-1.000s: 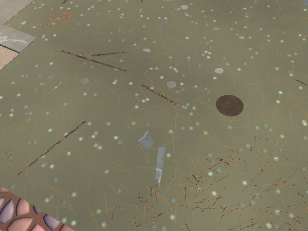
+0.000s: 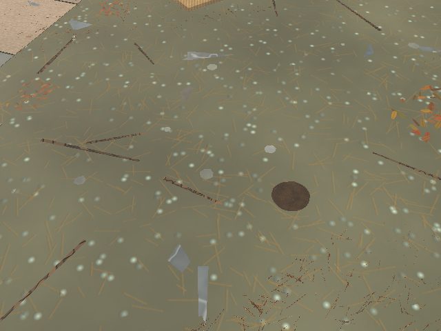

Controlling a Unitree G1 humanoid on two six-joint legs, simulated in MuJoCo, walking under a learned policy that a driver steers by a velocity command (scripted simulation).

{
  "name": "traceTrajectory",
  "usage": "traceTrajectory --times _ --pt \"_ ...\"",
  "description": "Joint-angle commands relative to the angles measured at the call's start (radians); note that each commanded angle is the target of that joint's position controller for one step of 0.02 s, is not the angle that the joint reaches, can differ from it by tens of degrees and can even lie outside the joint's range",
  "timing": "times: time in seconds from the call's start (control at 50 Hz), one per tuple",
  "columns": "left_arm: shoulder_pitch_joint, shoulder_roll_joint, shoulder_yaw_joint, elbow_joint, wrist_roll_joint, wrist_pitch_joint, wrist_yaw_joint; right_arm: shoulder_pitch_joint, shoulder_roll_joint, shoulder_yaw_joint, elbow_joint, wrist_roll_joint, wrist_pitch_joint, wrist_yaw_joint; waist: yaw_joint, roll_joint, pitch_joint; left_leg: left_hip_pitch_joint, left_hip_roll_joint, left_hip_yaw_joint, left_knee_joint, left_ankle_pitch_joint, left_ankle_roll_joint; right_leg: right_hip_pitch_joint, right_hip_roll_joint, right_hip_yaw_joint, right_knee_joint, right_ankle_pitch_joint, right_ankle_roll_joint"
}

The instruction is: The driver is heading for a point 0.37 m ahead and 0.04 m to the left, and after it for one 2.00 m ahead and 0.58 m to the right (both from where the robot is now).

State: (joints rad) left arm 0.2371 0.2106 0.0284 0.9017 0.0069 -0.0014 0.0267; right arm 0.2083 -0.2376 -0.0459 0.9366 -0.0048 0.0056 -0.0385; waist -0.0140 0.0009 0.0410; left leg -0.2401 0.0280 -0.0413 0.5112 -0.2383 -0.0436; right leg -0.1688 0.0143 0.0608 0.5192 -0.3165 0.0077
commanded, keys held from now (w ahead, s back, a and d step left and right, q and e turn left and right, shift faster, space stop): no key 0.02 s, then w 0.50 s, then e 0.48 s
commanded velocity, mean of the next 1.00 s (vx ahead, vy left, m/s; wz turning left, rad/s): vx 0.24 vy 0.00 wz -0.17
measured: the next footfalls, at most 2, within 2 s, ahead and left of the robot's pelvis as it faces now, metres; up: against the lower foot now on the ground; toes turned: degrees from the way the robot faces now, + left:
right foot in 0.70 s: +0.41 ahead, -0.09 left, +0.00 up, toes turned -3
left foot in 1.16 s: +0.46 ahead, +0.11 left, +0.00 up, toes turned -24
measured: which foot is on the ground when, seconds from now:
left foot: down 0.00-0.70, up 0.72-1.00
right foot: down 0.00-0.24, up 0.26-0.68, down 0.70-1.00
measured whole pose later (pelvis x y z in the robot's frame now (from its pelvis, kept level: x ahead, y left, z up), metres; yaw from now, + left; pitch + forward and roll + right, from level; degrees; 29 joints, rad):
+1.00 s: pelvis +0.30 -0.01 +0.00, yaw -11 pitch +2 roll +0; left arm 0.17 0.29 0.07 0.83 0.00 -0.01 0.01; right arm 0.10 -0.29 -0.05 0.80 -0.01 -0.02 -0.06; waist 0.04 0.01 0.05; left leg -0.59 0.03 -0.12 0.90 -0.32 -0.07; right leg -0.37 0.12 0.09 0.42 -0.08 -0.08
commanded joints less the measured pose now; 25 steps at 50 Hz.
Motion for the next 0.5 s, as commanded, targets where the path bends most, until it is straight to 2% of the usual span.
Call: traceTrajectory --times 0.02,0.04,0.08,0.1,0.12,0.14,0.16,0.18,0.2,0.22,0.24,0.26,0.28,0.3,0.32,0.36,0.38,0.4,0.44,0.5 --pt "0.020 0.106 0.023 -0.016 -0.001 -0.010 0.004 0.002 -0.104 -0.021 -0.017 0.001 -0.008 -0.007 0.003 -0.005 -0.015 0.067 0.006 -0.001 -0.062 0.139 0.013 -0.079 -0.031 0.025 -0.120 0.145 -0.016" --pt "0.039 0.101 0.022 0.001 -0.002 -0.008 0.006 0.019 -0.093 -0.019 0.000 0.002 -0.007 -0.008 0.004 -0.014 -0.034 0.073 -0.010 0.017 -0.057 0.048 0.015 -0.071 -0.025 0.020 -0.134 0.044 -0.021" --pt "0.051 0.144 0.036 0.011 -0.014 -0.001 0.011 0.014 -0.095 -0.022 0.010 0.013 -0.006 -0.011 0.018 -0.065 0.017 -0.013 -0.065 0.074 0.020 -0.238 0.029 -0.107 -0.040 0.067 -0.176 -0.313 -0.069" --pt "0.065 0.165 0.042 0.009 -0.018 -0.003 0.012 -0.006 -0.092 -0.021 0.001 0.015 -0.014 -0.010 0.031 -0.102 0.059 -0.086 -0.073 0.085 0.072 -0.301 0.037 -0.123 -0.089 0.140 -0.225 -0.452 -0.105" --pt "0.094 0.191 0.049 0.014 -0.024 -0.011 0.012 -0.029 -0.077 -0.017 -0.011 0.019 -0.030 -0.005 0.046 -0.161 0.088 -0.150 -0.077 0.102 0.157 -0.273 0.041 -0.112 -0.167 0.251 -0.290 -0.540 -0.151" --pt "0.097 0.216 0.058 0.019 -0.029 -0.021 0.011 -0.036 -0.062 -0.013 -0.019 0.026 -0.048 0.004 0.047 -0.212 0.116 -0.181 -0.052 0.087 0.242 -0.213 0.054 -0.119 -0.249 0.364 -0.338 -0.559 -0.200" --pt "0.083 0.213 0.059 0.018 -0.034 -0.031 0.011 -0.035 -0.065 -0.014 -0.021 0.032 -0.066 0.014 0.038 -0.214 0.141 -0.199 -0.018 0.055 0.266 -0.200 0.075 -0.135 -0.289 0.414 -0.357 -0.522 -0.228" --pt "0.051 0.199 0.055 0.010 -0.035 -0.038 0.009 -0.018 -0.065 -0.015 -0.017 0.039 -0.081 0.024 0.017 -0.205 0.150 -0.187 -0.003 0.048 0.226 -0.220 0.097 -0.132 -0.290 0.398 -0.346 -0.461 -0.224" --pt "0.006 0.188 0.052 0.000 -0.040 -0.040 0.006 0.030 -0.058 -0.015 0.002 0.042 -0.093 0.032 -0.020 -0.191 0.139 -0.092 -0.003 0.059 0.108 -0.201 0.116 -0.161 -0.260 0.336 -0.311 -0.396 -0.197" --pt "-0.038 0.174 0.047 -0.010 -0.043 -0.038 0.002 0.123 -0.059 -0.021 0.046 0.040 -0.100 0.037 -0.067 -0.155 0.108 0.085 -0.030 0.080 -0.010 -0.110 0.120 -0.229 -0.197 0.246 -0.249 -0.316 -0.158" --pt "-0.059 0.142 0.039 -0.021 -0.036 -0.042 0.001 0.214 -0.081 -0.033 0.089 0.029 -0.102 0.040 -0.094 -0.077 0.068 0.219 -0.019 0.026 -0.057 -0.052 0.112 -0.284 -0.123 0.144 -0.105 -0.188 -0.117" --pt "-0.074 0.072 0.020 -0.044 -0.028 -0.052 0.000 0.326 -0.169 -0.055 0.111 0.023 -0.105 0.039 -0.119 0.178 0.017 0.338 0.165 -0.298 -0.225 -0.224 0.185 -0.411 0.002 -0.029 0.226 -0.104 -0.041" --pt "-0.091 0.092 0.029 -0.083 -0.039 -0.070 0.006 0.397 -0.236 -0.062 0.121 0.012 -0.114 0.055 -0.124 0.324 0.006 0.380 0.345 -0.692 -0.373 -0.321 0.313 -0.562 0.060 -0.013 0.465 -0.257 -0.026" --pt "-0.068 0.133 0.039 -0.073 -0.056 -0.083 0.001 0.298 -0.173 -0.038 0.098 0.005 -0.124 0.056 -0.067 0.193 0.060 0.330 0.369 -0.681 -0.366 -0.347 0.326 -0.624 -0.013 0.054 0.608 -0.226 -0.046" --pt "-0.044 0.132 0.038 -0.054 -0.059 -0.094 -0.010 0.231 -0.128 -0.026 0.072 0.010 -0.128 0.054 -0.041 0.135 0.091 0.307 0.321 -0.552 -0.360 -0.320 0.293 -0.645 -0.057 0.053 0.638 -0.121 -0.069" --pt "-0.067 0.137 0.048 -0.043 -0.041 -0.104 -0.017 0.184 -0.113 -0.016 0.054 0.014 -0.126 0.056 -0.028 0.090 0.086 0.310 0.253 -0.368 -0.375 -0.133 0.229 -0.648 -0.113 0.018 0.571 0.038 -0.082" --pt "-0.084 0.136 0.051 -0.043 -0.033 -0.103 -0.024 0.202 -0.082 -0.005 0.060 0.010 -0.119 0.054 -0.033 0.095 0.069 0.306 0.217 -0.286 -0.381 -0.021 0.210 -0.614 -0.123 -0.001 0.533 0.087 -0.075" --pt "-0.091 0.119 0.050 -0.043 -0.029 -0.101 -0.030 0.233 -0.072 0.000 0.069 0.006 -0.113 0.050 -0.038 0.108 0.053 0.312 0.196 -0.229 -0.381 0.083 0.208 -0.597 -0.120 -0.025 0.502 0.121 -0.063" --pt "-0.142 0.090 0.043 -0.060 -0.025 -0.094 -0.037 0.270 -0.087 0.001 0.078 0.006 -0.103 0.039 -0.048 0.095 0.049 0.316 0.180 -0.158 -0.383 0.222 0.219 -0.603 -0.110 -0.058 0.412 0.168 -0.032" --pt "-0.270 0.057 0.026 -0.107 -0.028 -0.092 -0.044 0.272 -0.126 -0.002 0.072 0.003 -0.092 0.022 -0.067 0.084 0.075 0.233 0.161 -0.090 -0.413 0.238 0.218 -0.533 -0.083 -0.086 0.199 0.277 -0.003"
Keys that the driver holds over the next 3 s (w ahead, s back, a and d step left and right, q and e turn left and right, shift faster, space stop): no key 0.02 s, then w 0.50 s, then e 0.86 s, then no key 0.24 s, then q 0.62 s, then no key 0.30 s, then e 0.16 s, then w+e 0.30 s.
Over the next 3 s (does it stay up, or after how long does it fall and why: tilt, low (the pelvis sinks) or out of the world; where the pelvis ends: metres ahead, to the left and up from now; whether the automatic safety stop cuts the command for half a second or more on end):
stays up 0.41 -0.02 0.00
